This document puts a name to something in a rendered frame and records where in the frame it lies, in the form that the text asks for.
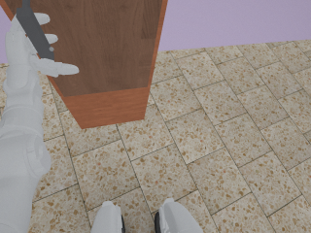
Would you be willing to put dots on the robot left upper arm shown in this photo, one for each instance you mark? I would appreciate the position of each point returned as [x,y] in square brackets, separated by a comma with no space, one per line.
[24,159]

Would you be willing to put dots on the left robot forearm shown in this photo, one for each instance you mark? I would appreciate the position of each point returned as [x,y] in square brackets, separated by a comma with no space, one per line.
[24,110]

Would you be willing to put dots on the handle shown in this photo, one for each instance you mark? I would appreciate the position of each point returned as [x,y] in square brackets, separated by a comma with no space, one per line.
[33,30]

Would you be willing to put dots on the robot left thigh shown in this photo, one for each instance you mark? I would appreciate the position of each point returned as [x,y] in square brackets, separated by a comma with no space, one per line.
[107,220]

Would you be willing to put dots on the cupboard door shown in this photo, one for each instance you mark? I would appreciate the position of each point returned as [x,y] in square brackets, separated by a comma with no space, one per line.
[112,42]

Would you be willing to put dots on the left robot hand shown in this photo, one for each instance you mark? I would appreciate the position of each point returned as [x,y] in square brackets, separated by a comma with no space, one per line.
[19,50]

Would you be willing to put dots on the right robot shin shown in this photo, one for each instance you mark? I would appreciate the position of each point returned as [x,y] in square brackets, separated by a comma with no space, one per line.
[166,201]

